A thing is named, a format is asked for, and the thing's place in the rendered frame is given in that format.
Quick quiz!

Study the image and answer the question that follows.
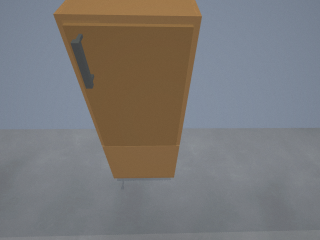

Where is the cupboard door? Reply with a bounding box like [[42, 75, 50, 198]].
[[62, 22, 194, 146]]

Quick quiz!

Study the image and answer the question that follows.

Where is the handle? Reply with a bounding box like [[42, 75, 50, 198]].
[[70, 34, 95, 89]]

